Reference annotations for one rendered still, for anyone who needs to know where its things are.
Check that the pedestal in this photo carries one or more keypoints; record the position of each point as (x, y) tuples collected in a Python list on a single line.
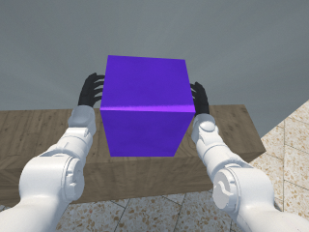
[(26, 134)]

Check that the carton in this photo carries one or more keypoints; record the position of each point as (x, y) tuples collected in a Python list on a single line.
[(146, 105)]

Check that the robot left hand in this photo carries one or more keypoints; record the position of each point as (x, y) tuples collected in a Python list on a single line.
[(88, 91)]

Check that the right robot upper arm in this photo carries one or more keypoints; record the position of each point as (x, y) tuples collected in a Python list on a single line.
[(247, 196)]

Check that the robot right forearm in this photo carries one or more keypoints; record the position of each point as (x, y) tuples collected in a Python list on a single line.
[(211, 149)]

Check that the robot left forearm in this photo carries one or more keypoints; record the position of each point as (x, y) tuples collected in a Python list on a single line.
[(78, 138)]

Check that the left robot upper arm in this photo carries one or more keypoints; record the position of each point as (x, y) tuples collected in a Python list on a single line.
[(48, 185)]

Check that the robot right hand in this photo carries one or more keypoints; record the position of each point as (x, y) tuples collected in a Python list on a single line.
[(201, 103)]

